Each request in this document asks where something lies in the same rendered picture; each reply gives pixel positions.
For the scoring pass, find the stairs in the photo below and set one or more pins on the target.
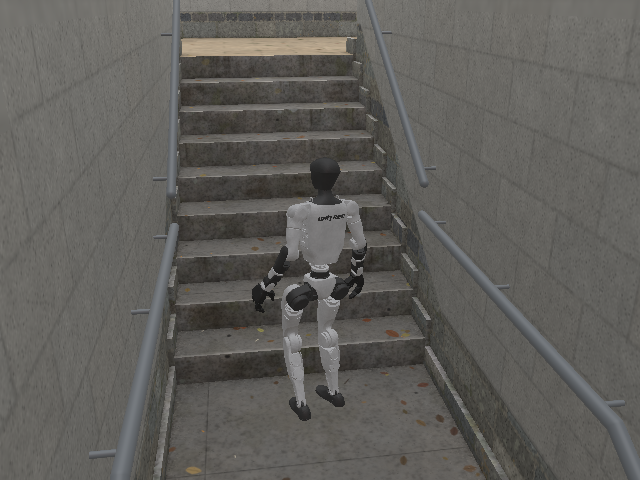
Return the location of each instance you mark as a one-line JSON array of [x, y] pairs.
[[250, 128]]

